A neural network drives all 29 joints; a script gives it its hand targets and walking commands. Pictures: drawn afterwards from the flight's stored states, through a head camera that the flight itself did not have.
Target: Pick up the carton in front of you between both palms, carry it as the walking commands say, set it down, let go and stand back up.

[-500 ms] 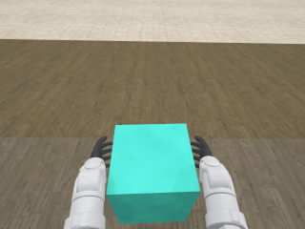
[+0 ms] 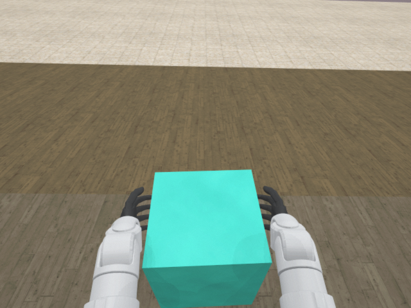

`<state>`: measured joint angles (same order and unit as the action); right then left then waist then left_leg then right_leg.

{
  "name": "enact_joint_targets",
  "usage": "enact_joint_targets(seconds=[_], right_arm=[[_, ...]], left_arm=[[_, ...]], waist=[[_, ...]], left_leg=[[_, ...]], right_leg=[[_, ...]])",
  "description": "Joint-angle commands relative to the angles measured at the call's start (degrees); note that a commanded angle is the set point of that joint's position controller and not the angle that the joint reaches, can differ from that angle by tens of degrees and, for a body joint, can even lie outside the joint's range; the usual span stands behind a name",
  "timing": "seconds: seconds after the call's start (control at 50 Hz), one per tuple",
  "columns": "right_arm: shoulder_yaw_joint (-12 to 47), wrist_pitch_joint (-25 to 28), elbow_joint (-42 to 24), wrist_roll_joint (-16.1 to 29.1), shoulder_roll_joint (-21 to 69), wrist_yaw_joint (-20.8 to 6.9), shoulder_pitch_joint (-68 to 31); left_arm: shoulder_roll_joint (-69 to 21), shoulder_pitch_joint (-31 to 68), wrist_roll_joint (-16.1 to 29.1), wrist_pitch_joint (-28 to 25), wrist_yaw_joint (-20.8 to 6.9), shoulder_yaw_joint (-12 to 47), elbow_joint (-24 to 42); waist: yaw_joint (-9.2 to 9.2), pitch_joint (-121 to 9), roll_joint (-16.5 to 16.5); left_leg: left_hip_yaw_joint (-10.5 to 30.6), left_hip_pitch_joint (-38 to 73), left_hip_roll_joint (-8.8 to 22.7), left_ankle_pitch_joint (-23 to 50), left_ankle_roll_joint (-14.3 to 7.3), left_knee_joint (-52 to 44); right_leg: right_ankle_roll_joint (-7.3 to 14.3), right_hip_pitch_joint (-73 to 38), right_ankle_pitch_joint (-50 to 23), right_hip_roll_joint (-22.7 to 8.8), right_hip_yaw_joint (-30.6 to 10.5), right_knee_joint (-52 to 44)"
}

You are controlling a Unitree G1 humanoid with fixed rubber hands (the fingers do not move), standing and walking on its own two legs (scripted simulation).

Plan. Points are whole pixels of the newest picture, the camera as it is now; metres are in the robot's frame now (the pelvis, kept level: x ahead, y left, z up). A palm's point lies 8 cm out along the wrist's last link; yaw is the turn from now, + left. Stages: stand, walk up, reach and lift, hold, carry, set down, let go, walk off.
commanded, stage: hold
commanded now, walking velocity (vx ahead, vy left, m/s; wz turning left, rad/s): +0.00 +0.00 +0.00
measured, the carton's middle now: (205, 240) +0.29 +0.00 -0.04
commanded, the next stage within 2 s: carry in 1.06 s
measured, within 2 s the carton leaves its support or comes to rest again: neither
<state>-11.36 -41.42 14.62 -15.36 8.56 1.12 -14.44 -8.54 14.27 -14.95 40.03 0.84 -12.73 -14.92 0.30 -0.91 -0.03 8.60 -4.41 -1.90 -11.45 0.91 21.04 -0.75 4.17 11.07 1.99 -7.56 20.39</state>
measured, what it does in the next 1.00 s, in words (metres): stands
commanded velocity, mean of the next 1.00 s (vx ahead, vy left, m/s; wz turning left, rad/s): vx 0.00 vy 0.00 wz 0.00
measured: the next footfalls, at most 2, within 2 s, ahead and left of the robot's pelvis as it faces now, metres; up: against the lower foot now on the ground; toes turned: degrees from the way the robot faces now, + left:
left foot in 1.44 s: +0.12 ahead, +0.10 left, +0.00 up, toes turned +8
right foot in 1.72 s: +0.37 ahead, -0.13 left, +0.00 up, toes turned -12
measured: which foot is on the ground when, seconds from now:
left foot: down 0.00-1.00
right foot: down 0.00-1.00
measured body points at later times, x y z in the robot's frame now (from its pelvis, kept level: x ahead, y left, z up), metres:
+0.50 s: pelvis -0.01 +0.00 +0.00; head -0.06 +0.00 +0.45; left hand +0.29 +0.15 +0.05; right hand +0.29 -0.15 +0.05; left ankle +0.01 +0.13 -0.75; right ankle +0.01 -0.13 -0.75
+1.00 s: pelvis -0.01 +0.00 +0.00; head -0.06 +0.00 +0.45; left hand +0.29 +0.15 +0.05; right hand +0.29 -0.15 +0.05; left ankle +0.01 +0.13 -0.75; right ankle +0.01 -0.13 -0.75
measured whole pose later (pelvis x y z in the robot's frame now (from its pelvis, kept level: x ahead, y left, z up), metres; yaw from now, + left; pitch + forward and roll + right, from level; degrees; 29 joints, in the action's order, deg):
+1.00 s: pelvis -0.01 +0.00 +0.00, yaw +0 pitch -8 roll +0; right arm -13.8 -44.1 15.1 -16.8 9.4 0.3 -17.7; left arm -9.3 17.6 -17.0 43.2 -0.1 -15.0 -15.1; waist 0.3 0.4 0.3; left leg 7.9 -2.8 -1.8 -11.1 0.9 21.4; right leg -0.7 2.7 10.8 2.1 -7.5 21.1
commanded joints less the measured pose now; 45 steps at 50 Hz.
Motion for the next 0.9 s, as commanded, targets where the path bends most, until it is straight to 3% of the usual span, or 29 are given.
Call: enact_joint_targets(seconds=[0.0, 0.02, 0.06, 0.08, 0.1, 0.14, 0.2, 0.22, 0.24, 0.26, 0.3, 0.32, 0.36, 0.4, 0.42, 0.46, 0.48, 0.52, 0.58, 0.62, 0.68, 0.7, 0.72, 0.74, 0.76, 0.82, 0.84, 0.86, 0.88], right_arm=[[32.1, 1.6, -5.7, 15.9, 53.2, -14.5, -29.2], [32.1, 1.1, -4.6, 16.5, 53.4, -14.7, -29.1], [31.8, 0.2, -5.3, 16.0, 51.7, -14.6, -29.1], [30.6, 0.0, -4.2, 15.3, 51.7, -14.6, -29.6], [31.4, 0.0, -4.0, 16.0, 52.5, -14.6, -28.2], [30.8, -0.7, -3.9, 16.4, 53.5, -14.6, -29.5], [30.1, -0.5, -2.4, 15.6, 52.9, -14.8, -30.1], [30.5, -0.2, -3.6, 15.4, 52.4, -14.9, -31.4], [29.4, -0.3, -3.2, 15.1, 52.4, -14.7, -32.8], [29.7, 0.0, -3.6, 15.0, 52.3, -14.8, -33.9], [29.1, 0.1, -2.4, 14.8, 52.5, -15.1, -33.8], [29.6, 0.1, -2.1, 15.2, 52.8, -15.0, -34.8], [28.8, -0.4, -0.7, 15.0, 52.1, -15.3, -34.8], [28.4, -0.4, -0.5, 13.9, 52.4, -15.1, -34.9], [29.5, -0.3, -0.7, 14.8, 53.4, -15.4, -35.6], [27.4, -0.3, 0.1, 13.4, 53.3, -15.0, -33.7], [28.3, -0.2, 0.4, 14.2, 54.0, -15.2, -34.5], [28.4, 0.1, -0.5, 15.0, 53.2, -15.2, -37.5], [28.6, 0.1, -0.5, 14.8, 53.7, -15.0, -35.1], [28.4, -0.3, 0.8, 14.7, 54.3, -14.9, -34.1], [28.3, -0.1, -0.5, 14.7, 53.7, -15.1, -35.2], [29.2, 0.1, -1.0, 15.3, 54.9, -14.9, -35.7], [28.2, -0.4, 0.1, 14.3, 54.5, -15.0, -34.5], [29.2, -0.3, -0.9, 14.9, 54.4, -15.0, -35.2], [28.0, -0.1, -1.0, 14.7, 53.7, -15.1, -33.2], [28.8, -0.4, -0.5, 14.7, 53.1, -15.1, -35.0], [28.7, -0.5, -0.8, 14.1, 53.9, -14.8, -33.9], [29.4, -0.6, -1.0, 14.9, 52.7, -14.9, -34.9], [28.7, -0.3, -0.4, 15.1, 54.5, -15.3, -34.8]], left_arm=[[-54.2, 27.8, 15.1, 0.0, -14.1, 33.4, 4.6], [-53.7, 26.2, 14.8, 0.9, -14.1, 32.8, 3.3], [-53.7, 24.9, 14.4, 1.8, -14.1, 31.6, 1.9], [-52.6, 26.6, 14.1, 1.9, -14.0, 31.3, 1.4], [-52.4, 26.8, 14.2, 1.8, -14.0, 31.9, 3.9], [-52.4, 26.0, 14.3, 2.2, -14.1, 30.9, 1.2], [-53.8, 28.4, 14.5, 2.0, -14.3, 31.5, 1.6], [-53.5, 30.0, 15.1, 1.9, -14.4, 31.4, 3.3], [-53.2, 29.5, 14.0, 2.2, -14.6, 30.6, 0.9], [-53.5, 30.7, 14.0, 1.9, -14.7, 30.1, 1.3], [-54.1, 31.7, 13.4, 1.9, -14.7, 29.3, 0.2], [-53.7, 33.6, 14.8, 1.8, -14.8, 30.2, 0.2], [-53.6, 31.8, 13.8, 2.0, -14.7, 29.2, -0.3], [-54.7, 33.2, 13.3, 1.8, -15.0, 28.5, -1.5], [-54.3, 33.0, 14.1, 1.7, -14.9, 29.9, -0.5], [-54.1, 33.2, 12.6, 1.9, -15.1, 27.5, -2.2], [-53.8, 33.6, 13.7, 1.7, -15.0, 28.8, -0.8], [-53.9, 32.5, 12.0, 2.0, -14.9, 27.1, -3.3], [-53.8, 34.6, 14.0, 1.3, -15.1, 29.7, -0.2], [-54.0, 32.0, 13.4, 1.8, -14.8, 29.3, -1.5], [-53.8, 32.7, 13.4, 1.8, -15.1, 28.7, -1.3], [-53.9, 33.8, 13.3, 1.8, -15.1, 29.3, -1.3], [-52.6, 32.9, 13.2, 1.9, -15.2, 29.0, -0.7], [-53.6, 33.9, 14.0, 1.5, -15.3, 29.9, 0.6], [-54.1, 33.2, 13.9, 1.9, -15.3, 29.5, 0.1], [-53.9, 32.6, 13.3, 2.0, -15.2, 28.1, -2.3], [-53.7, 33.3, 13.6, 1.8, -15.2, 28.8, -1.4], [-54.5, 31.5, 13.7, 2.1, -15.1, 28.3, -2.4], [-53.1, 32.6, 13.9, 1.9, -15.0, 29.8, -0.2]], waist=[[1.22, -14.2, 0.4], [-0.2, -12.3, 0.7], [-0.23, -10.6, 2.2], [0.85, -10.6, 0.1], [-0.24, -9.7, 2.3], [-0.77, -9.9, -0.6], [0.14, -9.0, 0.7], [0.19, -10.0, -0.6], [0.54, -9.7, 1.3], [-0.23, -11.4, 0.2], [0.44, -10.7, 1.0], [1.03, -10.7, -0.3], [-0.67, -9.9, 0.1], [1.08, -9.3, 0.6], [-0.61, -9.9, -1.0], [1.17, -9.6, 0.9], [0.14, -10.0, -0.3], [-1.44, -10.1, 1.0], [0.82, -12.5, -0.1], [-0.45, -10.8, 0.4], [-0.31, -11.2, 0.0], [-0.04, -11.1, 1.3], [0.22, -10.5, -0.8], [-0.4, -11.2, -0.4], [0.91, -13.6, 2.2], [-0.62, -10.3, 0.5], [0.74, -9.4, -0.7], [-0.78, -8.9, 0.2], [-0.4, -9.8, -0.5]], left_leg=[[-3.7, 3.4, -3.9, 12.9, 0.5, -2.7], [-3.8, 2.8, -3.7, 11.4, 0.4, -3.2], [-4.1, 2.5, -3.9, 9.4, 0.2, -3.5], [-4.0, 3.5, -3.7, 9.4, 0.6, -3.3], [-4.2, 2.9, -3.8, 10.1, 0.5, -3.2], [-4.2, 3.5, -3.8, 7.9, 0.0, -3.2], [-4.2, 3.6, -3.8, 8.6, 0.3, -3.3], [-3.9, 3.0, -3.3, 8.4, 0.4, -3.0], [-4.4, 3.2, -3.8, 9.0, 0.2, -2.9], [-4.2, 2.9, -3.5, 8.7, 0.0, -2.6], [-4.1, 2.5, -3.6, 6.4, 0.1, -2.8], [-4.2, 3.2, -3.5, 5.4, 0.2, -2.6], [-4.3, 1.6, -3.2, 4.9, 0.2, -2.6], [-4.4, 0.2, -3.3, 2.8, 0.1, -2.9], [-4.1, 2.1, -3.2, 3.6, -0.1, -3.4], [-4.2, 1.1, -3.3, 3.7, 0.1, -2.8], [-4.4, 2.9, -3.3, 4.6, 0.0, -2.8], [-4.6, 1.3, -3.6, 6.8, 0.0, -2.6], [-4.4, 2.2, -3.3, 7.7, 0.0, -2.8], [-4.4, 2.5, -3.2, 5.9, -0.2, -2.5], [-4.4, 2.7, -3.2, 7.0, -0.1, -2.6], [-4.8, 2.2, -3.5, 6.6, 0.0, -2.5], [-4.7, 2.3, -3.4, 5.9, -0.1, -2.9], [-4.5, 1.6, -3.5, 6.9, 0.1, -3.1], [-4.6, 3.4, -3.7, 7.3, 0.4, -2.9], [-4.9, 1.3, -3.6, 5.3, 0.2, -3.2], [-4.4, 2.1, -3.4, 4.5, -0.1, -3.4], [-4.8, 0.6, -3.6, 4.4, 0.1, -3.3], [-4.2, 3.3, -3.2, 5.4, -0.3, -3.3]], right_leg=[[-0.3, -5.0, -12.5, 4.0, 3.2, -2.1], [-0.2, -4.8, -10.8, 4.1, 3.4, -2.2], [-0.1, -3.8, -8.3, 4.0, 3.2, -2.7], [-0.1, -3.3, -7.8, 4.0, 3.6, -3.2], [0.0, -3.2, -10.0, 3.5, 3.2, -2.6], [-0.4, -2.9, -6.8, 4.0, 3.4, -2.9], [-0.1, -2.2, -7.0, 3.6, 3.6, -3.2], [0.2, -3.3, -6.5, 3.9, 3.9, -2.7], [-0.1, -2.2, -7.0, 3.9, 3.7, -2.9], [-0.1, -3.3, -6.9, 4.0, 3.7, -2.2], [0.3, -2.4, -5.7, 3.6, 3.5, -2.3], [0.3, -1.6, -3.6, 3.8, 3.9, -2.5], [0.1, -2.9, -3.2, 3.7, 4.2, -2.3], [0.4, -3.3, -3.0, 3.4, 3.7, -2.4], [0.0, -2.5, -2.9, 3.8, 4.1, -2.3], [0.7, -2.9, -4.4, 2.9, 3.1, -2.6], [0.2, -1.7, -3.6, 3.4, 3.8, -2.7], [0.0, -3.5, -6.3, 3.2, 3.4, -2.2], [0.2, -4.6, -7.6, 3.9, 3.6, -2.2], [0.3, -4.1, -5.2, 3.4, 3.1, -2.2], [0.2, -3.2, -5.2, 3.5, 3.6, -2.7], [-0.1, -3.4, -6.5, 3.2, 3.3, -2.5], [-0.4, -3.4, -5.7, 3.6, 3.8, -2.8], [-0.2, -4.0, -6.8, 3.8, 4.1, -2.5], [0.3, -5.0, -6.8, 3.3, 3.3, -2.8], [0.2, -4.3, -5.0, 3.2, 3.6, -3.2], [0.2, -3.0, -4.9, 3.4, 3.7, -3.1], [0.1, -3.8, -4.0, 3.4, 3.8, -3.1], [-0.2, -2.3, -4.1, 3.9, 3.9, -2.6]])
